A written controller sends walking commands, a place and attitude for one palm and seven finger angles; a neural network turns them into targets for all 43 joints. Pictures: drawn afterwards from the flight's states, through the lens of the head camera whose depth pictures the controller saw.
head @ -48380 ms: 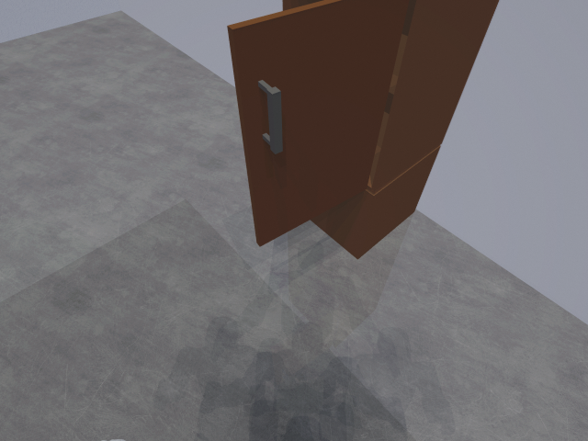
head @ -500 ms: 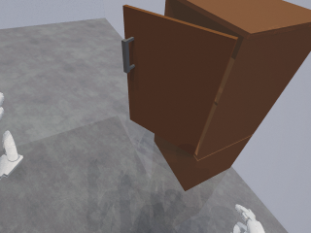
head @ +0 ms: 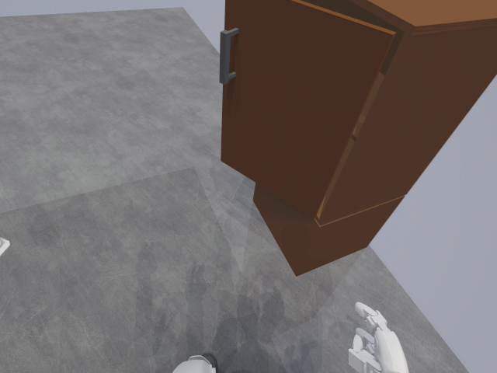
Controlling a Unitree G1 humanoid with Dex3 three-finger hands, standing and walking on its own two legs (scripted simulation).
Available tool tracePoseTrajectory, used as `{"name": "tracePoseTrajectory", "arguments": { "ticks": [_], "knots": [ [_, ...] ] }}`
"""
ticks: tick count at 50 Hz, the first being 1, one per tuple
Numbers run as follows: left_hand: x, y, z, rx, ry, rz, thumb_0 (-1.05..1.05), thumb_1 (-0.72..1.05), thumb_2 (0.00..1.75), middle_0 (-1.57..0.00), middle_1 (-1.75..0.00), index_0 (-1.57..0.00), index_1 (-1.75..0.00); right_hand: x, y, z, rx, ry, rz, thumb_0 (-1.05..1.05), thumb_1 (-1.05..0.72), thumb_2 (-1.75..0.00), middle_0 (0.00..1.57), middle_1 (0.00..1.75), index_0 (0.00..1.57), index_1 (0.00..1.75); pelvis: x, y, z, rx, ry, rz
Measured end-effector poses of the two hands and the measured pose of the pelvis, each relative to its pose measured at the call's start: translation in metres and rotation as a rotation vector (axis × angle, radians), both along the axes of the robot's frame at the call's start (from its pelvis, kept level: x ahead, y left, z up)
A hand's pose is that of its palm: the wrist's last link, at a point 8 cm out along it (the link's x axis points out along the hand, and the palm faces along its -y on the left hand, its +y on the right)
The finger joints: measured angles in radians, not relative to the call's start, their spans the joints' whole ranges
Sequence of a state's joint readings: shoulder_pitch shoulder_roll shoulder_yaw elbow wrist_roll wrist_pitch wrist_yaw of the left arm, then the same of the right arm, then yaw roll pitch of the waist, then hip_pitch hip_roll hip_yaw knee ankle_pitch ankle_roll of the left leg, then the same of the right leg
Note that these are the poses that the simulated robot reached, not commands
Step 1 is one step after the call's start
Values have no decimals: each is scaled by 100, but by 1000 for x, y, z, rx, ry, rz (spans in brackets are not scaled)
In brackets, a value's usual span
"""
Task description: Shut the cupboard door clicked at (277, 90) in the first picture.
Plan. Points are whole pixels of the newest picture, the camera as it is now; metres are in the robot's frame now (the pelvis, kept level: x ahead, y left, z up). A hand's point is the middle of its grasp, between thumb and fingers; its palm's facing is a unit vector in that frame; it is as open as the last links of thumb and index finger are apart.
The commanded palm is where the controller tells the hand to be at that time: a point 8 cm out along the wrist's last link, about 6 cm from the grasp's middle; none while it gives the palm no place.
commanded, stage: stop stepping back and stand still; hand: left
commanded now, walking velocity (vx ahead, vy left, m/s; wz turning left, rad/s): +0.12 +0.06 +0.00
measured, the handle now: (229, 56) +0.84 +0.14 +0.10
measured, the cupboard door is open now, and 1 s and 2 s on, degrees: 28 28 28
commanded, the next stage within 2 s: let the arm hang, fingers relaxed in 1.66 s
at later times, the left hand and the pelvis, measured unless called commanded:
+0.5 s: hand out of the picture +0.10 +0.29 +0.19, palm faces +0.44 -0.82 -0.37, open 7.4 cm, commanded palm +0.07 +0.31 +0.20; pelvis -0.10 +0.03 +0.01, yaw -5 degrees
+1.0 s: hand out of the picture +0.09 +0.29 +0.18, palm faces +0.44 -0.78 -0.45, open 7.4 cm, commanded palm +0.05 +0.31 +0.20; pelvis -0.12 +0.03 +0.02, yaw -7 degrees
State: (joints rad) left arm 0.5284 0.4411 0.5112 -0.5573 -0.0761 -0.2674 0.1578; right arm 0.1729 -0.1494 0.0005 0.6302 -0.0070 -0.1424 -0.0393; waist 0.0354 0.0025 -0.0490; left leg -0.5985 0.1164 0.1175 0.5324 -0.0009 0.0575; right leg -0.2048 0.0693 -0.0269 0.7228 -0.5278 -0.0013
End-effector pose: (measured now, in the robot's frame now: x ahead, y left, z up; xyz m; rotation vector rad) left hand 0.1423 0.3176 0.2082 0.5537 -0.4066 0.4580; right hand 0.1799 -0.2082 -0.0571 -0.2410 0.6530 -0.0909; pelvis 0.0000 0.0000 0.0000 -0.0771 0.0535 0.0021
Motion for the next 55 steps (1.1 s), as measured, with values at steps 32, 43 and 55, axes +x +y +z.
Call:
{"name": "tracePoseTrajectory", "arguments": {
  "ticks": [32,43,55],
  "knots": [
    [-58,18,-18,-140,19,-88,2,89,90,-21,-30,-20,-30,-218,-5,-1,-49,98,-264,2,-90,-90,20,30,20,30,-126,38,9,36,-110,-98],
    [-93,-20,16,94,129,-169,2,89,89,-22,-30,-21,-31,-209,11,-13,80,114,-189,1,-90,-90,20,30,21,30,-134,22,15,69,-49,-128],
    [-78,4,-28,-160,182,-23,2,89,89,-21,-30,-20,-30,-196,-29,-5,-66,166,-213,2,-90,-90,20,30,20,30,-114,33,21,79,-81,-87]
  ]
}}
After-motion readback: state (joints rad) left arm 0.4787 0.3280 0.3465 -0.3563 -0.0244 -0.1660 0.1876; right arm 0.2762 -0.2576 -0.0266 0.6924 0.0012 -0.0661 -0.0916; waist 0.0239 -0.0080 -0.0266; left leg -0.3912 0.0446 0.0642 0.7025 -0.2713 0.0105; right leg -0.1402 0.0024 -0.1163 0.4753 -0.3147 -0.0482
